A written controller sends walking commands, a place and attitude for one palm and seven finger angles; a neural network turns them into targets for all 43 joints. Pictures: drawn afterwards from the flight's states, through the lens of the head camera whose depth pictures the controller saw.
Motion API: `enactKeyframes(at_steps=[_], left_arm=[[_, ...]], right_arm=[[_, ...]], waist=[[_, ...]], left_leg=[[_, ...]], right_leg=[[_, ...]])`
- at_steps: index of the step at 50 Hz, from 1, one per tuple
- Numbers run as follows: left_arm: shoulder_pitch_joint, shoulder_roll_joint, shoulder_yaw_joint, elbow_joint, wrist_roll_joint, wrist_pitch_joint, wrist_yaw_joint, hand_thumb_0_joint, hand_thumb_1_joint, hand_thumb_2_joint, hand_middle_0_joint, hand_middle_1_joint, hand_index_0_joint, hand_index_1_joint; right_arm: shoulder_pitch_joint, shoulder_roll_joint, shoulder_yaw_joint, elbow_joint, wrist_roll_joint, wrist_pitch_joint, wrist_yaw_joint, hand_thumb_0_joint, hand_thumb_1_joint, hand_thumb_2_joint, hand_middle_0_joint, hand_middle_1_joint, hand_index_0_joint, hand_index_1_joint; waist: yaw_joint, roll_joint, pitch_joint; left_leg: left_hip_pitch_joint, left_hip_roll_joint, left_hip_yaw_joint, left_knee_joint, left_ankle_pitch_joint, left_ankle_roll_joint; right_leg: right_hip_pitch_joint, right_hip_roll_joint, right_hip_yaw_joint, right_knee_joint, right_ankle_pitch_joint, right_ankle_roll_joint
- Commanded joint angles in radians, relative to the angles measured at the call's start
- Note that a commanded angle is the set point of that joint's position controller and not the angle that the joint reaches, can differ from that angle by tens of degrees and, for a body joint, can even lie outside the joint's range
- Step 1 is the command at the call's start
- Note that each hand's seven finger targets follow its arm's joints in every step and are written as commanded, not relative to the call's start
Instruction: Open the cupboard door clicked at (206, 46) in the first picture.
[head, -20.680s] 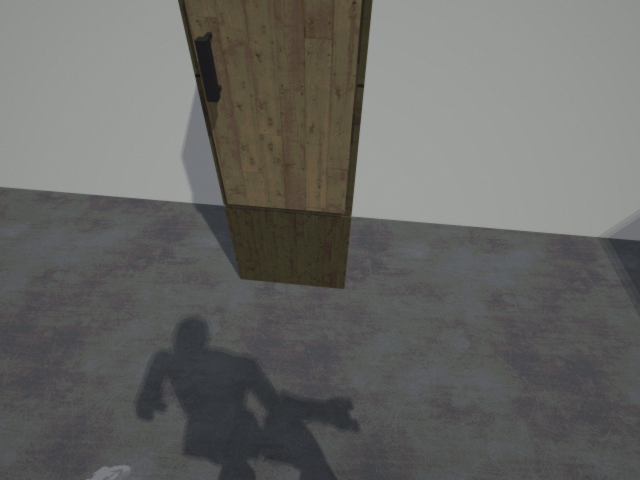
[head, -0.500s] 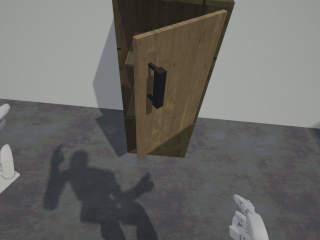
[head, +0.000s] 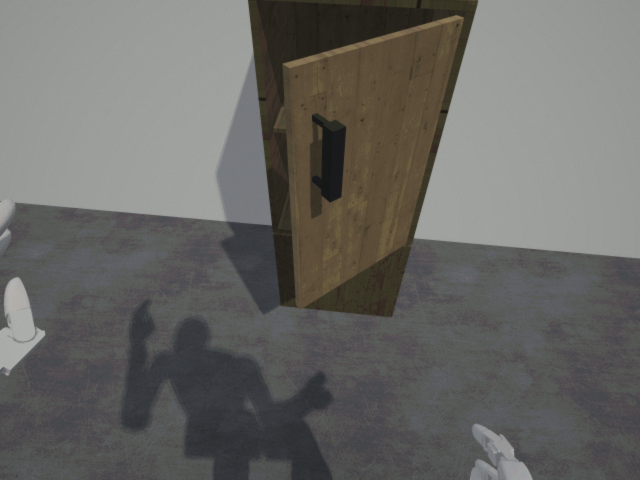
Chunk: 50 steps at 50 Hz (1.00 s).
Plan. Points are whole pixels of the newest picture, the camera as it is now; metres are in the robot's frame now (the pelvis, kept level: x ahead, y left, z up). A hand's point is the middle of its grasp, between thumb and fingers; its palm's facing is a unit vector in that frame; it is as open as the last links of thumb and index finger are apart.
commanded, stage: stop stepping back and stand still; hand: left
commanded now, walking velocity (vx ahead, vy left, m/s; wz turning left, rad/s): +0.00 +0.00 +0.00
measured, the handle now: (324, 157) +0.58 +0.02 +0.11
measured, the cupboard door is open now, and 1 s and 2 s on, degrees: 44 44 44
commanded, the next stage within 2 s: let the arm hang, fingers relaxed in 0.02 s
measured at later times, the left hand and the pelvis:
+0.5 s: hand out of the picture +0.04 +0.18 -0.16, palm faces +0.08 -0.98 -0.21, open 6.9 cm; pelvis -0.01 -0.01 +0.00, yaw +5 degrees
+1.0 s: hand out of the picture +0.02 +0.25 -0.14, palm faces +0.07 -0.94 -0.32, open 7.4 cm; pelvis -0.02 +0.01 +0.01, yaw +5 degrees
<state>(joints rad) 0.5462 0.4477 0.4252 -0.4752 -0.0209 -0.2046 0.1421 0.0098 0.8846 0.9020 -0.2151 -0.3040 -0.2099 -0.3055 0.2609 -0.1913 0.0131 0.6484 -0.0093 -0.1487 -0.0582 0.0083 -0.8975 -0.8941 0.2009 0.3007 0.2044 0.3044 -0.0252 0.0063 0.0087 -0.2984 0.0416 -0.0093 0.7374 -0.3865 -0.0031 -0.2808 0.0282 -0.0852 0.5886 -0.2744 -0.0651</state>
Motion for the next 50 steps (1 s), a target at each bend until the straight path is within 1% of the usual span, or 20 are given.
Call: enactKeyframes(at_steps=[1, 3, 5, 6, 7, 8, 9, 10, 13, 14, 15, 16, 17, 18, 19, 21, 24, 25, 32, 50], left_arm=[[-0.019, 0.146, 0.127, -0.132, -0.015, -0.061, 0.016, 0.000, 0.900, 0.900, -0.200, -0.300, -0.200, -0.300], [-0.047, 0.134, 0.116, -0.139, -0.010, -0.064, 0.018, 0.000, 0.900, 0.900, -0.200, -0.300, -0.200, -0.300], [-0.077, 0.129, 0.108, -0.151, -0.008, -0.068, 0.026, 0.000, 0.900, 0.900, -0.200, -0.300, -0.200, -0.300], [-0.166, -0.107, -0.321, 0.589, 0.069, 0.106, -0.107, 0.000, 0.900, 0.900, -0.200, -0.300, -0.200, -0.300], [-0.131, -0.131, -0.288, 0.561, 0.058, 0.205, -0.131, 0.000, 0.900, 0.900, -0.200, -0.300, -0.200, -0.300], [-0.095, -0.138, -0.282, 0.546, 0.056, 0.228, -0.133, 0.000, 0.900, 0.900, -0.200, -0.300, -0.200, -0.300], [-0.156, -0.139, -0.300, 0.559, 0.060, 0.229, -0.135, 0.000, 0.900, 0.900, -0.200, -0.300, -0.200, -0.300], [-0.196, -0.156, -0.319, 0.601, 0.058, 0.217, -0.137, 0.000, 0.900, 0.900, -0.200, -0.300, -0.200, -0.300], [-0.273, -0.116, -0.335, 0.800, 0.054, 0.200, -0.130, 0.000, 0.900, 0.900, -0.200, -0.300, -0.200, -0.300], [-0.237, -0.094, -0.332, 0.879, 0.050, 0.195, -0.129, 0.000, 0.900, 0.900, -0.200, -0.300, -0.200, -0.300], [-0.206, -0.047, -0.327, 0.956, 0.052, 0.190, -0.126, 0.000, 0.900, 0.900, -0.200, -0.300, -0.200, -0.300], [-0.203, 0.023, -0.325, 1.011, 0.056, 0.182, -0.122, 0.000, 0.900, 0.900, -0.200, -0.300, -0.200, -0.300], [-0.233, 0.046, -0.333, 1.057, 0.051, 0.180, -0.126, 0.000, 0.900, 0.900, -0.200, -0.300, -0.200, -0.300], [-0.270, 0.049, -0.349, 1.103, 0.050, 0.184, -0.132, 0.000, 0.900, 0.900, -0.200, -0.300, -0.200, -0.300], [-0.320, 0.034, -0.353, 1.135, 0.045, 0.186, -0.135, 0.000, 0.900, 0.900, -0.200, -0.300, -0.200, -0.300], [-0.347, -0.028, -0.367, 1.217, 0.036, 0.187, -0.126, 0.000, 0.900, 0.900, -0.200, -0.300, -0.200, -0.300], [-0.329, -0.094, -0.365, 1.297, 0.033, 0.197, -0.121, 0.000, 0.900, 0.900, -0.200, -0.300, -0.200, -0.300], [-0.326, -0.091, -0.371, 1.330, 0.030, 0.201, -0.122, 0.000, 0.900, 0.900, -0.200, -0.300, -0.200, -0.300], [-0.368, -0.043, -0.365, 1.447, 0.033, 0.198, -0.127, 0.000, 0.900, 0.900, -0.200, -0.300, -0.200, -0.300], [-0.428, 0.014, -0.363, 1.540, 0.034, 0.187, -0.129, 0.000, 0.900, 0.900, -0.200, -0.300, -0.200, -0.300]], right_arm=[[-0.098, -0.133, -0.060, -0.136, 0.007, -0.044, -0.006, 0.000, -0.900, -0.900, 0.200, 0.300, 0.200, 0.300], [-0.117, -0.109, -0.041, -0.148, 0.005, -0.043, -0.014, 0.000, -0.900, -0.900, 0.200, 0.300, 0.200, 0.300], [-0.112, -0.119, -0.038, -0.131, -0.003, -0.051, -0.027, 0.000, -0.900, -0.900, 0.200, 0.300, 0.200, 0.300], [-0.006, -0.235, -0.097, 0.148, -0.012, -0.070, 0.068, 0.000, -0.900, -0.900, 0.200, 0.300, 0.200, 0.300], [0.022, -0.268, -0.099, 0.076, -0.010, 0.043, 0.068, 0.000, -0.900, -0.900, 0.200, 0.300, 0.200, 0.300], [0.002, -0.256, -0.089, 0.030, -0.016, 0.068, 0.054, 0.000, -0.900, -0.900, 0.200, 0.300, 0.200, 0.300], [-0.036, -0.225, -0.081, 0.014, -0.030, 0.073, 0.048, 0.000, -0.900, -0.900, 0.200, 0.300, 0.200, 0.300], [-0.053, -0.220, -0.079, -0.004, -0.051, 0.062, 0.041, 0.000, -0.900, -0.900, 0.200, 0.300, 0.200, 0.300], [-0.053, -0.251, -0.074, 0.041, -0.051, 0.086, 0.038, 0.000, -0.900, -0.900, 0.200, 0.300, 0.200, 0.300], [-0.075, -0.254, -0.074, 0.055, -0.038, 0.100, 0.039, 0.000, -0.900, -0.900, 0.200, 0.300, 0.200, 0.300], [-0.095, -0.228, -0.072, 0.064, -0.022, 0.111, 0.042, 0.000, -0.900, -0.900, 0.200, 0.300, 0.200, 0.300], [-0.088, -0.168, -0.063, 0.060, -0.009, 0.119, 0.046, 0.000, -0.900, -0.900, 0.200, 0.300, 0.200, 0.300], [-0.054, -0.138, -0.059, 0.083, -0.008, 0.130, 0.047, 0.000, -0.900, -0.900, 0.200, 0.300, 0.200, 0.300], [-0.015, -0.132, -0.057, 0.119, -0.007, 0.141, 0.050, 0.000, -0.900, -0.900, 0.200, 0.300, 0.200, 0.300], [-0.013, -0.123, -0.057, 0.141, -0.012, 0.146, 0.053, 0.000, -0.900, -0.900, 0.200, 0.300, 0.200, 0.300], [-0.018, -0.131, -0.055, 0.185, -0.011, 0.147, 0.043, 0.000, -0.900, -0.900, 0.200, 0.300, 0.200, 0.300], [-0.043, -0.132, -0.054, 0.241, -0.018, 0.148, 0.036, 0.000, -0.900, -0.900, 0.200, 0.300, 0.200, 0.300], [-0.055, -0.128, -0.050, 0.257, -0.019, 0.153, 0.037, 0.000, -0.900, -0.900, 0.200, 0.300, 0.200, 0.300], [-0.017, -0.179, -0.066, 0.339, -0.017, 0.156, 0.039, 0.000, -0.900, -0.900, 0.200, 0.300, 0.200, 0.300], [-0.097, -0.248, -0.067, 0.413, -0.015, 0.139, 0.042, 0.000, -0.900, -0.900, 0.200, 0.300, 0.200, 0.300]], waist=[[0.021, -0.098, -0.039], [0.015, -0.158, -0.035], [0.005, -0.093, -0.045], [-0.110, 0.130, -0.009], [-0.054, 0.337, 0.044], [-0.043, 0.272, 0.012], [-0.034, 0.110, -0.004], [-0.015, 0.004, -0.033], [0.016, -0.041, -0.136], [0.046, -0.022, -0.158], [0.066, -0.057, -0.168], [0.053, -0.140, -0.167], [0.025, -0.090, -0.121], [-0.007, -0.002, -0.088], [-0.026, 0.022, -0.060], [-0.020, -0.117, -0.063], [0.005, 0.109, -0.020], [0.014, 0.147, 0.011], [0.008, -0.024, 0.022], [0.019, 0.015, 0.037]], left_leg=[[-0.189, 0.006, -0.018, 0.232, -0.050, 0.017], [-0.025, 0.026, 0.002, 0.011, -0.001, 0.026], [0.120, -0.007, 0.041, -0.242, 0.120, 0.027], [0.209, 0.107, -0.148, -0.207, 0.350, 0.068], [0.021, 0.264, -0.395, -0.377, 0.536, 0.173], [-0.025, 0.319, -0.451, -0.376, 0.580, 0.254], [-0.089, 0.313, -0.444, -0.376, 0.498, 0.272], [-0.015, 0.263, -0.408, -0.305, 0.696, 0.257], [0.136, 0.176, -0.245, -0.214, 0.946, 0.174], [0.092, 0.130, -0.178, -0.187, 0.826, 0.123], [0.002, 0.036, -0.098, -0.140, 0.567, 0.062], [-0.085, -0.050, -0.035, -0.086, 0.236, 0.011], [-0.074, -0.071, 0.003, -0.055, -0.028, -0.002], [0.006, -0.063, 0.008, -0.053, -0.079, 0.003], [0.044, -0.063, 0.013, -0.102, 0.035, 0.010], [0.098, -0.031, -0.036, -0.166, 0.273, 0.017], [0.073, 0.015, -0.089, -0.274, 0.271, 0.026], [0.047, 0.018, -0.096, -0.302, 0.230, 0.028], [0.076, 0.014, -0.095, -0.349, 0.115, 0.030], [0.090, 0.037, -0.123, -0.429, 0.173, 0.033]], right_leg=[[0.066, -0.329, 0.433, -0.340, -0.042, -0.114], [-0.032, -0.276, 0.284, -0.297, 0.011, -0.079], [-0.056, -0.204, 0.212, -0.252, -0.068, -0.022], [-0.344, -0.181, 0.036, 0.119, -0.008, 0.022], [-0.333, -0.054, 0.036, 0.343, -0.293, 0.082], [-0.312, -0.047, 0.140, 0.521, -0.308, 0.082], [-0.289, -0.067, 0.177, 0.555, -0.292, 0.085], [-0.287, -0.069, 0.162, 0.490, -0.298, 0.090], [-0.132, -0.028, 0.105, 0.216, -0.205, 0.084], [0.009, -0.028, 0.103, 0.059, -0.047, 0.078], [0.139, -0.068, 0.190, -0.054, 0.219, 0.059], [0.193, -0.216, 0.381, -0.134, 0.389, 0.005], [0.134, -0.326, 0.467, -0.190, 0.418, -0.061], [0.024, -0.330, 0.431, -0.214, 0.248, -0.084], [-0.018, -0.257, 0.379, -0.190, 0.205, -0.059], [0.006, -0.151, 0.258, -0.155, 0.275, -0.002], [0.029, -0.107, 0.207, -0.163, 0.134, 0.025], [0.034, -0.100, 0.202, -0.174, 0.087, 0.024], [0.032, -0.105, 0.208, -0.276, -0.102, 0.012], [0.071, -0.111, 0.191, -0.258, 0.003, 0.022]])
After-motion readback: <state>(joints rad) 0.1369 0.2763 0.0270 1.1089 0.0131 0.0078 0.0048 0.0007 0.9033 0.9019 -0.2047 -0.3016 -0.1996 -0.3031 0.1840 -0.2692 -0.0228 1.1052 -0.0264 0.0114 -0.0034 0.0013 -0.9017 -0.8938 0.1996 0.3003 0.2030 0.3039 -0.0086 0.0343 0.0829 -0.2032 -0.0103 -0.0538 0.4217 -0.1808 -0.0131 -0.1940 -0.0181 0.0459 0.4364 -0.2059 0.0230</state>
